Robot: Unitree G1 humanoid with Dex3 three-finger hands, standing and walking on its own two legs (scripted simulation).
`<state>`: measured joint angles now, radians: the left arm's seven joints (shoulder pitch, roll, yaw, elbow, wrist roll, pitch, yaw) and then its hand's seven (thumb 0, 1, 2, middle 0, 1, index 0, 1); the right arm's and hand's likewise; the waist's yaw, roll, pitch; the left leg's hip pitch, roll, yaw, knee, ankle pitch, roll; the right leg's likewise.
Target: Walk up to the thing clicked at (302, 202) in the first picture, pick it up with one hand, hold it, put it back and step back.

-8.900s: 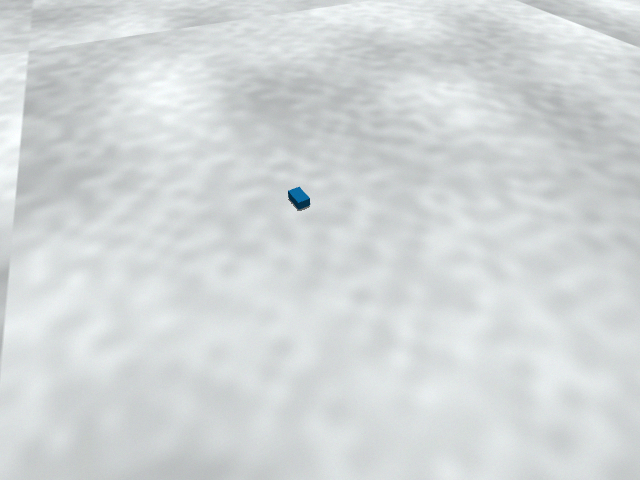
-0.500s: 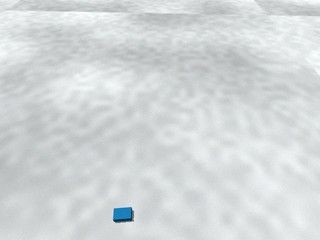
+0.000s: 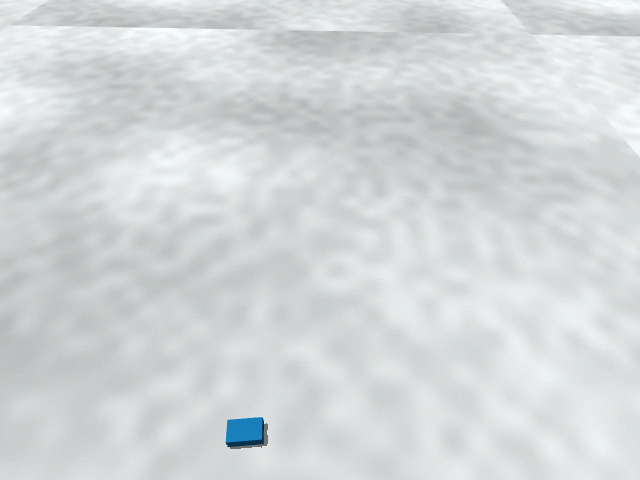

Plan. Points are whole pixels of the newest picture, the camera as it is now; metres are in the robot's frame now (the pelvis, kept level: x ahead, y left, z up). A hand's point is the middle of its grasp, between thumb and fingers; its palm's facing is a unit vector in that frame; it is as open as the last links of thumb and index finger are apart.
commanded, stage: stand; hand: left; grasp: from above
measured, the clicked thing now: (245, 431) +0.45 +0.23 -0.76
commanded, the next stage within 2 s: rise first in 0.28 s
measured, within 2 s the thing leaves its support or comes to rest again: neither
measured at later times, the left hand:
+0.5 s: hand out of the picture +0.09 +0.25 -0.16, palm faces +0.04 -0.94 -0.34, open 7.5 cm
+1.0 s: hand out of the picture +0.14 +0.26 -0.21, palm faces -0.09 -0.90 -0.43, open 13.8 cm
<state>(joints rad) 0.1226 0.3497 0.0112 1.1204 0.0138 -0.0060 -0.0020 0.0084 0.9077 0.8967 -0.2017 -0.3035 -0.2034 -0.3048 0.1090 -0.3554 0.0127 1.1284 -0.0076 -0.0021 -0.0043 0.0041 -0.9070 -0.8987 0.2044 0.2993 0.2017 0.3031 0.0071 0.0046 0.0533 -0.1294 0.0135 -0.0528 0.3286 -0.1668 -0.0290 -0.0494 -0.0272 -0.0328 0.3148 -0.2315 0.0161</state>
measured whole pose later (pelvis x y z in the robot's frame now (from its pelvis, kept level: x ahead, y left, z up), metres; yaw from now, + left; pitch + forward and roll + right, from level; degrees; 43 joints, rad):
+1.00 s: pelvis -0.01 +0.01 -0.07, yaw -2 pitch +14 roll -1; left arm 0.15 0.31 0.16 0.63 0.17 0.22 0.01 0.00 -0.46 0.98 -0.11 -1.00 -0.10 -1.01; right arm 0.24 -0.25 -0.03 0.62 0.02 -0.09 -0.04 0.01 -0.89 -0.89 0.20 0.30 0.20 0.30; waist -0.03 0.00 -0.09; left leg -0.78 0.03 -0.03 0.99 -0.45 -0.02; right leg -0.71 -0.01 0.01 0.97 -0.50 0.03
